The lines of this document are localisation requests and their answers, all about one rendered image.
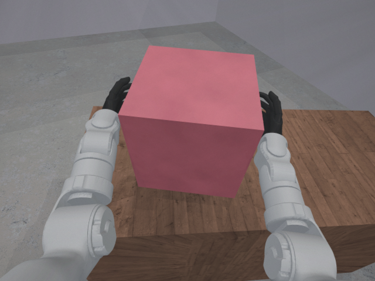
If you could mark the pedestal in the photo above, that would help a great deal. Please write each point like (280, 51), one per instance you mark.
(165, 235)

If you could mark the robot right hand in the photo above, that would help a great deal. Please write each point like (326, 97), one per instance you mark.
(272, 119)

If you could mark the robot right upper arm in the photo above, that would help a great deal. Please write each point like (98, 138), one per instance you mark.
(294, 256)

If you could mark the left robot forearm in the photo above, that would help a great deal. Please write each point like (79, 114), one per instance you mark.
(91, 176)

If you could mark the right robot forearm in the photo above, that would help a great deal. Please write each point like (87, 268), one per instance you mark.
(284, 204)

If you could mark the robot left upper arm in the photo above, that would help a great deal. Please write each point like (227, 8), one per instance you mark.
(75, 239)

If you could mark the carton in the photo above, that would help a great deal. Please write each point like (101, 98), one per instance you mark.
(192, 120)

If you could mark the robot left hand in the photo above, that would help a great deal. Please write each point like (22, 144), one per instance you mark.
(115, 98)

